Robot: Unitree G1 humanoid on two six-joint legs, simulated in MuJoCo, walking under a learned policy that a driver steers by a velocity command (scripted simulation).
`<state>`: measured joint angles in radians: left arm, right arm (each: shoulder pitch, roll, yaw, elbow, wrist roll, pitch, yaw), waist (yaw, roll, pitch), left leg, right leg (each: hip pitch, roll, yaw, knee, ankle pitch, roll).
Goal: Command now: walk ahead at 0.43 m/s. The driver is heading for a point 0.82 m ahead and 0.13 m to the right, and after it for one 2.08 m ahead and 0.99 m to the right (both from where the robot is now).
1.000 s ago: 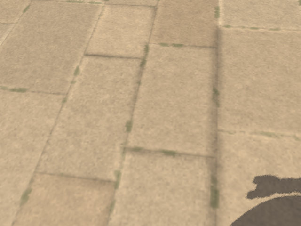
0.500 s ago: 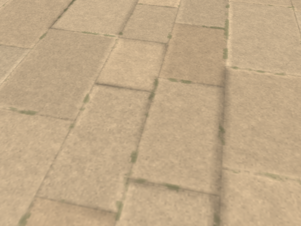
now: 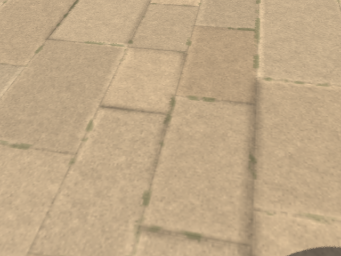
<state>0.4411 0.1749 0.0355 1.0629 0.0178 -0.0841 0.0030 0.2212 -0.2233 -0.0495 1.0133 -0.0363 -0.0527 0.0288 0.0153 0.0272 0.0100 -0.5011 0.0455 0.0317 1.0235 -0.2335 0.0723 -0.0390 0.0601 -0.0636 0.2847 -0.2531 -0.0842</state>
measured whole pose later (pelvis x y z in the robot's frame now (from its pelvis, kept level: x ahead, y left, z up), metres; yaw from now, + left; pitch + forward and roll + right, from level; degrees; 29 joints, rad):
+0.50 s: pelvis +0.27 +0.04 +0.00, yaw -3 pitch -1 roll +1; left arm 0.24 0.21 0.05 0.99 0.03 -0.04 -0.02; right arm 0.33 -0.21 -0.05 1.04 -0.02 -0.10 0.00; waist 0.00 -0.03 0.05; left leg -0.13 -0.09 0.15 0.31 -0.18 0.12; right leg -0.55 -0.07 0.03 1.11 -0.23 -0.08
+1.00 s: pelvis +0.55 -0.03 -0.01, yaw -19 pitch +0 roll -1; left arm 0.26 0.25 0.08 0.96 0.01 -0.03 0.00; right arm 0.21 -0.21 -0.04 0.88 -0.03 -0.08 0.00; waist 0.00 0.01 0.06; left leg -0.49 0.08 -0.01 1.20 -0.32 0.00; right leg -0.22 0.15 -0.05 0.41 -0.19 -0.16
